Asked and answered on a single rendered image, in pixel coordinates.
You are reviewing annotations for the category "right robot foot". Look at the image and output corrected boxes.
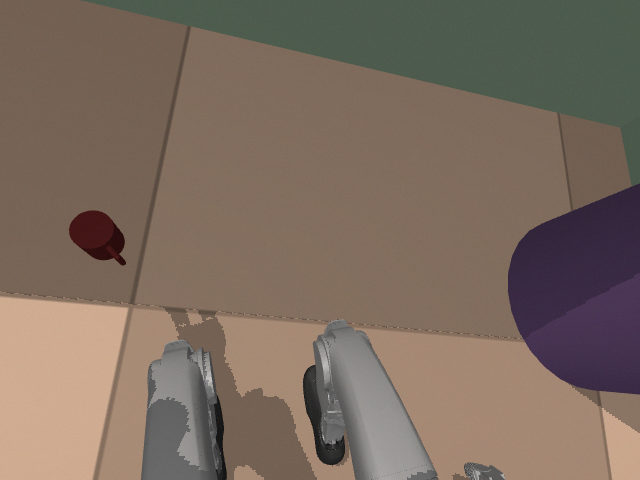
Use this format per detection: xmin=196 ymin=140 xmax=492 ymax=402
xmin=303 ymin=365 xmax=345 ymax=465

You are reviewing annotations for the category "right robot hand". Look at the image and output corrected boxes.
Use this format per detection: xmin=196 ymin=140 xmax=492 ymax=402
xmin=464 ymin=463 xmax=505 ymax=480

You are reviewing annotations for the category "mug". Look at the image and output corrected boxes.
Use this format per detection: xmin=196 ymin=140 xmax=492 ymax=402
xmin=69 ymin=210 xmax=126 ymax=266

